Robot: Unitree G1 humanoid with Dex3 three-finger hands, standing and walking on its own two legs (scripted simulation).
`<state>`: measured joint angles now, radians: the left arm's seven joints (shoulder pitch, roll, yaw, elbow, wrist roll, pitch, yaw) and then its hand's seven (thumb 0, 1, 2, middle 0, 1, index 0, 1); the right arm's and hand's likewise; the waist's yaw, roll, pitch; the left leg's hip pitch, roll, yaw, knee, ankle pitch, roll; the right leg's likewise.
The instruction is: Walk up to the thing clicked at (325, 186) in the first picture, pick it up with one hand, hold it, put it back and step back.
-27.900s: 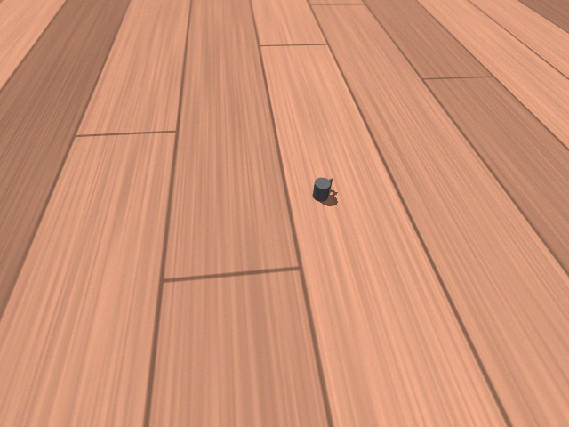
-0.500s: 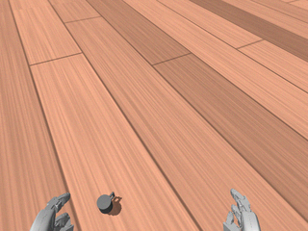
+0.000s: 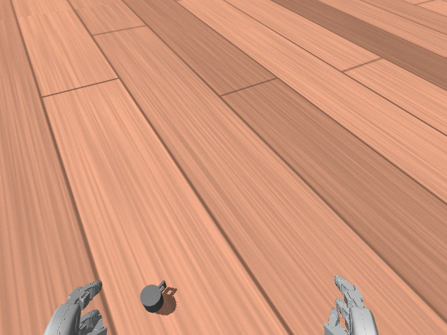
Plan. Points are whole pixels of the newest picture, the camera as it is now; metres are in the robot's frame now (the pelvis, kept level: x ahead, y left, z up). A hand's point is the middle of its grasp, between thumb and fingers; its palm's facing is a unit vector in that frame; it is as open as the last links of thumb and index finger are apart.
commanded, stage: home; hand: left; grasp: from above
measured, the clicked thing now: (155, 294) +0.41 +0.21 -0.67
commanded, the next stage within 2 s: stand in 0.44 s
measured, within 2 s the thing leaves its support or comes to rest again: neither
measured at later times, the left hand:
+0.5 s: hand out of the picture +0.16 +0.18 -0.04, palm faces +0.04 -0.98 -0.21, open 7.4 cm
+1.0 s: hand out of the picture +0.06 +0.24 -0.11, palm faces +0.03 -0.94 -0.33, open 7.4 cm
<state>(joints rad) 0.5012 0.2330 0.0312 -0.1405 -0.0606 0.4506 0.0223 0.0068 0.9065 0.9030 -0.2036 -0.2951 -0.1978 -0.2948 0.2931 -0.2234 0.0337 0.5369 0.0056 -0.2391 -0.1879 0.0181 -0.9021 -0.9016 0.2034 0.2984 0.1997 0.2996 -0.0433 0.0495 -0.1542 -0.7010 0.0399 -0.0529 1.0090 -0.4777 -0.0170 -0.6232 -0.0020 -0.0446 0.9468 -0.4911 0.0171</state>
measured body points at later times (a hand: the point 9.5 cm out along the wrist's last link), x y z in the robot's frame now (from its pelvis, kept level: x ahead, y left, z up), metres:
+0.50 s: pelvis -0.01 +0.00 +0.00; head +0.01 +0.00 +0.45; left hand +0.15 +0.23 -0.03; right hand +0.15 -0.25 -0.06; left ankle +0.01 +0.13 -0.68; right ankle -0.01 -0.13 -0.68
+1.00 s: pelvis -0.01 +0.01 +0.05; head +0.00 +0.01 +0.49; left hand +0.06 +0.29 -0.09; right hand +0.08 -0.27 -0.08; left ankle +0.01 +0.13 -0.68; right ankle -0.01 -0.13 -0.68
